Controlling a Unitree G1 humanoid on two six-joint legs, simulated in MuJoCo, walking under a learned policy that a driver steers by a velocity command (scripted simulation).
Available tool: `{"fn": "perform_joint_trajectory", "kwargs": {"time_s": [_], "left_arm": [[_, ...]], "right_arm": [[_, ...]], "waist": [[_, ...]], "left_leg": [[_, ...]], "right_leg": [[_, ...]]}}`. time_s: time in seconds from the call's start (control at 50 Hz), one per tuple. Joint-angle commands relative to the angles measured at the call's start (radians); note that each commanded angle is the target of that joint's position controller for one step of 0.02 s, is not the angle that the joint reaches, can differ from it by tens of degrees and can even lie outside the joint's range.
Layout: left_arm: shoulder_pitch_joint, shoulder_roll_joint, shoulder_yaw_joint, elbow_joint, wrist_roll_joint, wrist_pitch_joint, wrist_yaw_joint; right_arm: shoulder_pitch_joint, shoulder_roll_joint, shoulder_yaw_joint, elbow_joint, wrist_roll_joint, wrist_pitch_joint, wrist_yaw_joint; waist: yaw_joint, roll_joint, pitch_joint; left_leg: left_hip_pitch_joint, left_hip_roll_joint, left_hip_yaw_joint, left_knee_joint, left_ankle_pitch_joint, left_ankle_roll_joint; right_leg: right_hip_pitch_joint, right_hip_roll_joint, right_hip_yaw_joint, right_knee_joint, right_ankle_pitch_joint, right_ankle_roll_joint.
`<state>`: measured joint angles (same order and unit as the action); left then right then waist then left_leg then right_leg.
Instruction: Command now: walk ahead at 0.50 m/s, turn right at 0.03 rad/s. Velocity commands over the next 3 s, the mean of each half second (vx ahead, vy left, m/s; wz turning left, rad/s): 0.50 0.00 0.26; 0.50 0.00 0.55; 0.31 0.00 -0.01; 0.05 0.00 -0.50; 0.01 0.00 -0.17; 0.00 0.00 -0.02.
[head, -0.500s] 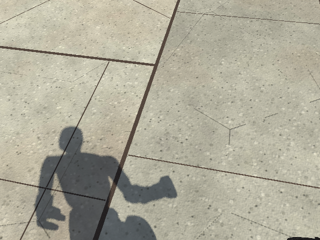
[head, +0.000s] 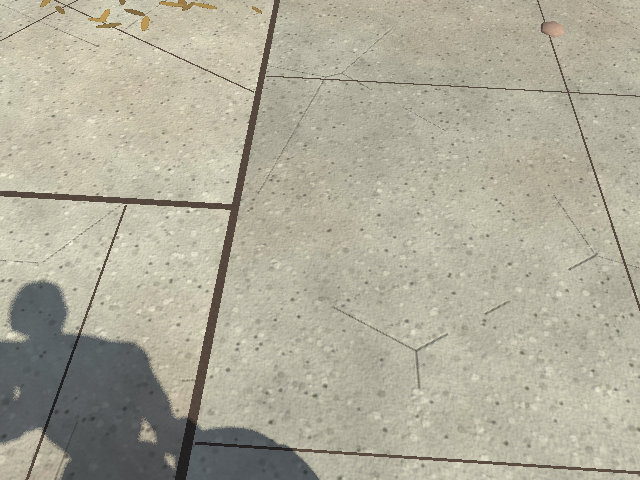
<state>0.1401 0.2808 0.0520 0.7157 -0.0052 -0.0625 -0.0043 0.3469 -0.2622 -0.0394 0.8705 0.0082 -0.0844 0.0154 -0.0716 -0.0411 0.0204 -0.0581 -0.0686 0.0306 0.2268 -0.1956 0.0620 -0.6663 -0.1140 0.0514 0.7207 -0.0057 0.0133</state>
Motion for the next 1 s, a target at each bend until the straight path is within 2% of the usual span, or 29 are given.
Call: {"fn": "perform_joint_trajectory", "kwargs": {"time_s": [0.02, 0.1, 0.14, 0.16, 0.18, 0.2, 0.22, 0.24, 0.26, 0.28, 0.3, 0.34, 0.38, 0.48, 0.54, 0.6, 0.66, 0.68, 0.7, 0.72, 0.74, 0.76, 0.78, 0.8, 0.82, 0.86, 0.9, 0.94, 1.0], "left_arm": [[-0.118, 0.034, 0.001, -0.088, -0.007, -0.022, -0.013], [-0.192, 0.053, 0.005, -0.124, -0.011, -0.033, -0.034], [-0.133, 0.083, 0.018, -0.114, -0.008, -0.039, -0.037], [-0.028, 0.112, 0.034, -0.086, -0.004, -0.042, -0.032], [0.134, 0.167, 0.058, -0.043, 0.005, -0.043, -0.022], [0.281, 0.257, 0.08, -0.026, 0.026, -0.039, -0.011], [0.316, 0.241, 0.075, -0.011, 0.015, -0.029, -0.014], [0.285, 0.157, 0.052, -0.012, 0.008, -0.025, -0.009], [0.212, 0.132, 0.042, -0.013, 0.002, -0.025, -0.006], [0.147, 0.107, 0.033, -0.013, 0.006, -0.027, -0.006], [0.1, 0.08, 0.027, -0.012, 0.011, -0.034, -0.009], [0.055, 0.064, 0.027, 0.002, 0.017, -0.05, -0.012], [0.043, 0.079, 0.034, 0.021, 0.019, -0.061, -0.01], [0.068, 0.119, 0.047, 0.06, 0.022, -0.054, 0.01], [0.114, 0.148, 0.057, 0.084, 0.011, -0.041, 0.018], [0.152, 0.168, 0.066, 0.11, -0.007, -0.018, 0.02], [0.132, 0.206, 0.078, 0.11, -0.021, 0.006, 0.025], [0.119, 0.216, 0.081, 0.106, -0.024, 0.015, 0.028], [0.101, 0.21, 0.076, 0.101, -0.029, 0.021, 0.029], [0.121, 0.17, 0.059, 0.086, -0.005, 0.015, 0.032], [0.215, 0.018, 0.012, 0.032, 0.03, -0.014, 0.016], [0.105, 0.097, 0.02, 0.023, -0.01, -0.054, 0.002], [0.013, 0.142, 0.032, -0.006, -0.045, -0.076, -0.005], [0.003, 0.13, 0.028, -0.005, -0.032, -0.087, 0.001], [0.006, 0.136, 0.034, 0.008, -0.004, -0.087, 0.008], [0.038, 0.14, 0.043, 0.014, 0.01, -0.064, 0.007], [0.031, 0.111, 0.038, 0.009, 0.019, -0.045, 0.008], [-0.04, 0.088, 0.028, -0.016, 0.021, -0.037, 0.009], [-0.138, 0.059, 0.014, -0.04, 0.014, -0.041, -0.001]], "right_arm": [[0.013, -0.182, -0.04, -0.036, 0.01, -0.006, -0.009], [0.059, -0.19, -0.045, -0.001, 0.015, 0.02, -0.015], [0.045, -0.208, -0.051, 0.003, 0.016, 0.03, -0.021], [0.019, -0.213, -0.051, -0.002, 0.018, 0.034, -0.022], [0.01, -0.184, -0.039, -0.014, 0.009, 0.033, -0.023], [0.066, -0.094, -0.011, -0.047, -0.008, 0.02, -0.019], [0.145, -0.047, 0.007, -0.035, 0.003, 0.004, -0.015], [0.059, -0.16, -0.025, -0.038, 0.033, -0.002, -0.012], [-0.019, -0.179, -0.034, -0.065, 0.04, -0.003, -0.012], [-0.054, -0.168, -0.036, -0.07, 0.029, 0.0, -0.016], [-0.049, -0.152, -0.041, -0.065, 0.022, 0.01, -0.018], [-0.005, -0.104, -0.039, -0.053, 0.026, 0.038, -0.018], [-0.025, -0.084, -0.039, -0.069, 0.023, 0.057, -0.021], [-0.145, -0.064, -0.034, -0.116, 0.013, 0.051, 0.0], [-0.256, -0.048, -0.023, -0.158, 0.01, 0.047, 0.02], [-0.32, -0.059, -0.024, -0.202, 0.012, 0.05, 0.035], [-0.281, -0.098, -0.044, -0.223, 0.011, 0.056, 0.044], [-0.196, -0.127, -0.061, -0.208, 0.014, 0.059, 0.042], [-0.045, -0.175, -0.091, -0.171, 0.017, 0.061, 0.034], [0.111, -0.267, -0.128, -0.134, 0.02, 0.071, 0.012], [0.066, -0.365, -0.138, -0.144, 0.027, 0.061, 0.007], [0.088, -0.277, -0.111, -0.177, 0.017, 0.044, 0.015], [0.053, -0.223, -0.095, -0.171, 0.008, 0.029, 0.017], [-0.006, -0.197, -0.087, -0.177, 0.011, 0.021, 0.016], [-0.073, -0.162, -0.076, -0.19, 0.01, 0.021, 0.014], [-0.122, -0.139, -0.065, -0.218, -0.005, 0.019, 0.004], [-0.108, -0.16, -0.071, -0.215, 0.001, 0.016, -0.007], [-0.077, -0.187, -0.078, -0.207, 0.005, 0.017, -0.021], [-0.045, -0.185, -0.078, -0.195, 0.01, 0.025, -0.032]], "waist": [[-0.015, 0.097, 0.031], [-0.015, 0.104, 0.053], [0.035, 0.122, 0.02], [0.1, 0.121, -0.042], [0.172, 0.103, -0.164], [0.191, -0.057, -0.339], [0.172, -0.238, -0.458], [0.196, -0.132, -0.328], [0.177, -0.097, -0.187], [0.147, -0.051, -0.115], [0.113, -0.059, -0.065], [0.069, -0.073, -0.039], [0.053, -0.05, -0.006], [0.079, -0.014, 0.03], [0.124, 0.01, 0.062], [0.138, 0.009, 0.081], [0.087, -0.031, 0.024], [0.034, -0.041, -0.029], [-0.052, -0.021, -0.107], [-0.108, 0.09, -0.197], [0.029, 0.336, -0.275], [-0.048, 0.199, -0.369], [-0.056, 0.151, -0.23], [-0.012, 0.075, -0.153], [0.029, 0.053, -0.1], [0.078, 0.079, -0.08], [0.086, 0.069, -0.061], [0.068, 0.072, -0.031], [0.027, 0.11, -0.015]], "left_leg": [[-0.042, 0.248, -0.114, -0.089, 0.239, 0.137], [0.089, 0.311, -0.151, -0.017, 0.307, 0.122], [0.115, 0.317, -0.171, 0.065, 0.45, 0.105], [0.089, 0.286, -0.15, 0.177, 0.58, 0.086], [-0.023, 0.231, -0.119, 0.371, 0.553, 0.055], [-0.366, 0.113, -0.059, 0.737, 0.22, -0.007], [-0.584, 0.024, -0.122, 0.958, -0.401, -0.034], [-0.672, 0.081, -0.175, 1.047, -0.369, -0.029], [-0.702, 0.123, -0.143, 1.039, -0.274, -0.026], [-0.67, 0.159, -0.129, 1.0, -0.194, -0.031], [-0.624, 0.185, -0.133, 0.96, -0.138, -0.036], [-0.544, 0.206, -0.131, 0.938, -0.084, -0.049], [-0.57, 0.213, -0.135, 0.908, -0.031, -0.061], [-0.605, 0.204, -0.105, 0.636, 0.21, -0.068], [-0.602, 0.191, -0.048, 0.503, 0.256, -0.052], [-0.637, 0.178, -0.019, 0.432, 0.186, -0.021], [-0.52, 0.103, 0.058, 0.417, 0.036, 0.032], [-0.405, 0.06, 0.085, 0.413, -0.003, 0.057], [-0.187, 0.013, 0.093, 0.348, 0.047, 0.093], [0.114, 0.105, -0.097, 0.313, 0.053, 0.15], [0.415, 0.345, -0.673, 0.204, -0.125, 0.343], [0.457, 0.397, -0.854, 0.064, -0.232, 0.358], [0.368, 0.376, -0.717, 0.045, -0.155, 0.307], [0.229, 0.334, -0.599, 0.054, -0.056, 0.271], [0.095, 0.295, -0.501, 0.048, 0.059, 0.247], [-0.038, 0.256, -0.427, 0.01, 0.192, 0.241], [-0.109, 0.236, -0.364, -0.007, 0.282, 0.244], [-0.149, 0.207, -0.315, -0.014, 0.297, 0.225], [-0.188, 0.154, -0.258, -0.003, 0.2, 0.172]], "right_leg": [[0.061, 0.034, -0.04, -0.126, 0.115, 0.002], [0.039, 0.053, -0.028, -0.208, 0.02, -0.035], [0.143, 0.081, -0.037, -0.24, -0.056, -0.058], [0.303, 0.105, -0.061, -0.275, -0.049, -0.081], [0.573, 0.065, -0.033, -0.243, -0.01, -0.118], [0.982, -0.185, 0.273, -0.207, -0.032, -0.223], [1.115, -0.321, 0.606, -0.331, -0.204, -0.303], [1.013, -0.28, 0.54, -0.377, -0.321, -0.258], [0.866, -0.251, 0.4, -0.413, -0.296, -0.225], [0.734, -0.213, 0.308, -0.455, -0.241, -0.209], [0.637, -0.178, 0.222, -0.497, -0.184, -0.198], [0.531, -0.15, 0.114, -0.561, -0.113, -0.198], [0.495, -0.151, 0.029, -0.592, -0.029, -0.204], [0.538, -0.121, -0.144, -0.609, 0.063, -0.185], [0.597, -0.143, -0.197, -0.608, 0.073, -0.178], [0.717, -0.178, -0.223, -0.559, 0.139, -0.162], [0.784, -0.186, -0.262, -0.395, 0.532, -0.13], [0.775, -0.174, -0.277, -0.262, 0.666, -0.116], [0.701, -0.135, -0.303, -0.056, 0.665, -0.084], [0.461, -0.088, -0.307, 0.253, 0.361, -0.033], [0.012, 0.13, -0.192, 0.587, -0.562, 0.028], [-0.097, 0.134, 0.03, 0.676, -0.596, 0.007], [-0.171, 0.089, 0.034, 0.652, -0.498, -0.021], [-0.135, 0.044, 0.033, 0.568, -0.41, -0.034], [-0.066, 0.015, 0.032, 0.479, -0.36, -0.028], [0.042, -0.005, 0.038, 0.398, -0.308, -0.009], [0.06, 0.004, 0.015, 0.307, -0.265, 0.023], [0.049, 0.024, 0.002, 0.167, -0.151, 0.051], [0.118, 0.068, -0.009, -0.068, 0.056, 0.058]]}}
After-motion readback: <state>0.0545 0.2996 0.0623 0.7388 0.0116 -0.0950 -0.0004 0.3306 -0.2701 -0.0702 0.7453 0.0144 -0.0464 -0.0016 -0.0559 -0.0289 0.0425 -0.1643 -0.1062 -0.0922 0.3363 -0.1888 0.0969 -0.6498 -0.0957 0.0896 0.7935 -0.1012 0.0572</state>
